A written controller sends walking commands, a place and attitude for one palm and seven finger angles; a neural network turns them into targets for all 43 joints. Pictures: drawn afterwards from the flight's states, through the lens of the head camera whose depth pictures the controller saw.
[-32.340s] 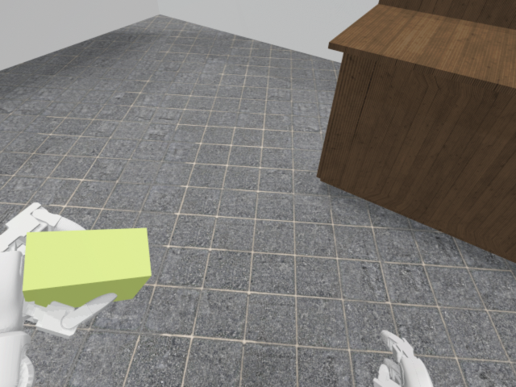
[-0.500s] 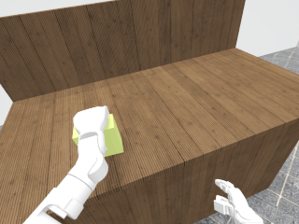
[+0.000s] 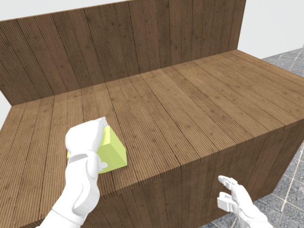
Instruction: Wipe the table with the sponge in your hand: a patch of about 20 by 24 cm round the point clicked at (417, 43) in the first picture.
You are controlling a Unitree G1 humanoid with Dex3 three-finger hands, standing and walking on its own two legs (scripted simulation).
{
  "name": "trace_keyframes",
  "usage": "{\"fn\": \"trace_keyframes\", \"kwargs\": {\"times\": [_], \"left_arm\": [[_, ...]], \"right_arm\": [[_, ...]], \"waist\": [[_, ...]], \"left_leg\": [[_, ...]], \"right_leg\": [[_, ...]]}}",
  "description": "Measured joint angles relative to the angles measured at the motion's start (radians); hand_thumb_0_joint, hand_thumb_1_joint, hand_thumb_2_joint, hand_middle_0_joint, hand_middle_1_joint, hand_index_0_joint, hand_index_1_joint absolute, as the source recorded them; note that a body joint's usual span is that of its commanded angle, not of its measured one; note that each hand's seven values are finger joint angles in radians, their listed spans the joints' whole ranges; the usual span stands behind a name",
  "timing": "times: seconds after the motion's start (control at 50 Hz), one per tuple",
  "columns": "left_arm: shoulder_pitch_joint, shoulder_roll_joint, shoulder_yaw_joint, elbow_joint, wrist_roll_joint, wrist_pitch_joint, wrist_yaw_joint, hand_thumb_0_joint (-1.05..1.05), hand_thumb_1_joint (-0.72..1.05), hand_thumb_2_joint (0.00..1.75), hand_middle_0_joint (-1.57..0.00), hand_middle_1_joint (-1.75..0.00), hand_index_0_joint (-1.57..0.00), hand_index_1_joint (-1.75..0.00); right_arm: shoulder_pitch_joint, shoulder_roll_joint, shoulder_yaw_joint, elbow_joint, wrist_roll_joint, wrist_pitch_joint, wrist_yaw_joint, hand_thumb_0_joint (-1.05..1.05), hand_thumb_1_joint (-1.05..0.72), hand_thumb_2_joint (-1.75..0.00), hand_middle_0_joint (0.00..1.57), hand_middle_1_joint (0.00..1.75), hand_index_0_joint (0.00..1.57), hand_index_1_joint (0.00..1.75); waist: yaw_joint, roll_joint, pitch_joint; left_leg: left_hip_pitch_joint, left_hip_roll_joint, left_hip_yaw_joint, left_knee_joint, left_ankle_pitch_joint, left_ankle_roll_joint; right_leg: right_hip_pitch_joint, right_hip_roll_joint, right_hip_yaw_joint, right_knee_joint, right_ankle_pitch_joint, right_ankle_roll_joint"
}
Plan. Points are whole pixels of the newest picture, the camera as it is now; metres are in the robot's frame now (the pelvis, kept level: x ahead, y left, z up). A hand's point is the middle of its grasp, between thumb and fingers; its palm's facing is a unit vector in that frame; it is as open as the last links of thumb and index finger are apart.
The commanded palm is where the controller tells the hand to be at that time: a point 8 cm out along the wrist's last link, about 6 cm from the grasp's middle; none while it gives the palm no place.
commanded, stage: slide back across to the middle lane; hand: left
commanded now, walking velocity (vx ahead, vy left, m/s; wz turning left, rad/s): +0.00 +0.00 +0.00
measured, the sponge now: (102, 156) +0.28 +0.19 +0.08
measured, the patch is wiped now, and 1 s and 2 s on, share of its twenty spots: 0.95 0.95 0.95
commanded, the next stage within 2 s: wipe forward along the middle lane in 0.60 s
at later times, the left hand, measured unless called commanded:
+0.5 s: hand (76, 154) +0.24 +0.23 +0.14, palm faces +0.19 -0.23 -0.95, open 10.1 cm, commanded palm +0.20 +0.24 +0.19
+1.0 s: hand (59, 152) +0.25 +0.28 +0.13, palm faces +0.11 -0.10 -0.99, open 10.1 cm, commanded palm +0.22 +0.28 +0.18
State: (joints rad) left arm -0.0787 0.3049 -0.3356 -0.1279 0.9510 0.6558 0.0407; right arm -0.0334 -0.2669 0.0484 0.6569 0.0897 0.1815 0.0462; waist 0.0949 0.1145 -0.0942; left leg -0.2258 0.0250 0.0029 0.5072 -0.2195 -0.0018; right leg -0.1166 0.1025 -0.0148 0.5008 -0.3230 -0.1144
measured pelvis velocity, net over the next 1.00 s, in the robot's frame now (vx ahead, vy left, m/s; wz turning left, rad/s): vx -0.02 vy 0.02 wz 0.00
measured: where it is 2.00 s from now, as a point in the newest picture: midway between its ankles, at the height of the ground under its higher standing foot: outside the picture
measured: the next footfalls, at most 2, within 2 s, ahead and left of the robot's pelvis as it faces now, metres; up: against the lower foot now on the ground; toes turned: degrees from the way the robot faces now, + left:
none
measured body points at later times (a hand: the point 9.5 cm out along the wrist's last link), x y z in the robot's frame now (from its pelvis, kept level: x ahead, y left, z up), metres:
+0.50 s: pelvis -0.01 +0.00 +0.00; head -0.07 -0.05 +0.44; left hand +0.23 +0.23 +0.19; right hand +0.24 -0.21 -0.06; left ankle +0.04 +0.15 -0.73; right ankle -0.03 -0.04 -0.73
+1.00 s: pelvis -0.02 +0.02 +0.00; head -0.07 -0.02 +0.45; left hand +0.24 +0.29 +0.18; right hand +0.23 -0.17 -0.07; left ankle +0.04 +0.15 -0.73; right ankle -0.03 -0.04 -0.73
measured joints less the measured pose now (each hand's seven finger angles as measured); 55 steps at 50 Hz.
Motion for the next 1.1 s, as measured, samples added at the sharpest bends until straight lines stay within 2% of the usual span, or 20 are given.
{"fn": "trace_keyframes", "kwargs": {"times": [0.06,0.3,0.5,0.68,0.78,0.9,1.1], "left_arm": [[0.004,0.002,0.006,-0.007,-0.009,-0.009,0.000,0.01,-0.48,1.04,-0.69,-1.36,-0.72,-1.34],[0.069,0.047,0.099,-0.084,-0.087,-0.032,-0.026,0.00,-0.48,1.04,-0.70,-1.36,-0.72,-1.34],[0.128,0.097,0.155,-0.131,-0.112,-0.059,-0.046,-0.01,-0.48,1.04,-0.70,-1.36,-0.72,-1.33],[0.128,0.123,0.201,-0.085,-0.101,-0.092,-0.065,-0.02,-0.49,1.04,-0.70,-1.35,-0.73,-1.33],[0.139,0.122,0.200,-0.088,-0.091,-0.114,-0.069,-0.02,-0.49,1.04,-0.70,-1.35,-0.73,-1.33],[0.041,0.122,0.168,0.016,-0.053,-0.124,-0.071,-0.02,-0.49,1.05,-0.71,-1.35,-0.73,-1.33],[-0.077,0.115,0.152,0.176,-0.002,-0.115,-0.092,-0.02,-0.49,1.05,-0.71,-1.35,-0.74,-1.32]], "right_arm": [[-0.001,0.003,0.002,0.000,-0.001,-0.001,-0.010,0.01,-0.91,-0.90,0.19,0.29,0.19,0.30],[0.008,0.012,0.010,-0.005,-0.012,-0.011,-0.043,0.01,-0.90,-0.90,0.20,0.30,0.19,0.30],[0.021,-0.008,-0.003,0.000,-0.021,-0.043,-0.071,0.01,-0.90,-0.90,0.19,0.30,0.19,0.30],[0.021,-0.004,0.001,0.011,-0.026,-0.082,-0.083,0.01,-0.90,-0.90,0.19,0.30,0.19,0.30],[0.028,-0.003,0.003,0.016,-0.029,-0.094,-0.086,0.01,-0.90,-0.90,0.20,0.30,0.20,0.30],[0.029,-0.001,0.010,0.036,-0.027,-0.110,-0.106,0.01,-0.90,-0.90,0.20,0.30,0.20,0.30],[0.039,0.006,0.017,0.050,-0.022,-0.114,-0.093,0.01,-0.90,-0.90,0.20,0.30,0.20,0.30]], "waist": [[0.001,-0.002,0.004],[-0.008,-0.007,0.009],[0.004,0.004,0.023],[0.009,0.008,0.029],[0.015,0.009,0.031],[0.025,0.006,0.037],[0.009,0.000,0.027]], "left_leg": [[-0.001,0.001,-0.001,0.001,0.001,0.000],[0.010,0.008,0.008,0.001,0.003,-0.003],[0.013,0.007,-0.001,0.009,0.005,0.004],[0.004,0.001,-0.010,0.009,0.012,0.000],[0.003,-0.005,-0.013,0.009,0.014,-0.003],[-0.004,-0.016,-0.022,0.005,0.024,-0.002],[-0.024,-0.031,-0.018,-0.009,0.036,0.008]], "right_leg": [[-0.002,0.002,0.000,0.002,0.002,-0.001],[0.000,0.010,0.021,0.008,0.008,-0.003],[0.007,0.012,0.022,0.007,0.016,0.001],[0.000,0.009,0.019,0.006,0.023,0.008],[0.001,0.003,0.016,0.006,0.023,0.015],[-0.002,-0.007,0.007,0.000,0.028,0.024],[-0.026,-0.023,0.010,-0.003,0.033,0.040]]}}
